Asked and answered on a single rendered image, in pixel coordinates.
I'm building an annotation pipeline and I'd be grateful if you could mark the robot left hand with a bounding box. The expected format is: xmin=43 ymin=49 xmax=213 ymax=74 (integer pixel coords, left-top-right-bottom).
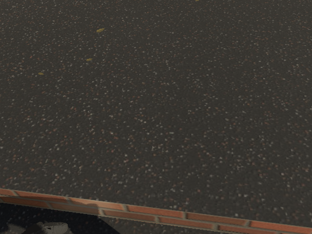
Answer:
xmin=21 ymin=221 xmax=68 ymax=234

